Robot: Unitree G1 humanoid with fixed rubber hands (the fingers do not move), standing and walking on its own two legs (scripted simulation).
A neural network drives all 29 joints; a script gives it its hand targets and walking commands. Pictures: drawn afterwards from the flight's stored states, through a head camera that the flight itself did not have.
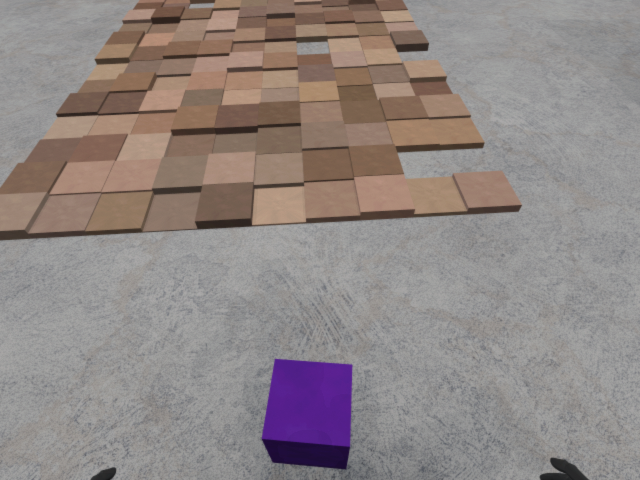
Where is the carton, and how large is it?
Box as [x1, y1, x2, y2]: [262, 359, 351, 468]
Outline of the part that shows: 275,359 262,434 262,440 272,461 282,463 345,468 349,449 351,365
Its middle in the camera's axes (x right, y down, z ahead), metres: -0.02 +0.49 +1.08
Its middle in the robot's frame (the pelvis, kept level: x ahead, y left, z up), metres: +0.40 +0.04 -0.66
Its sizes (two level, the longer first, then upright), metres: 0.210 0.200 0.250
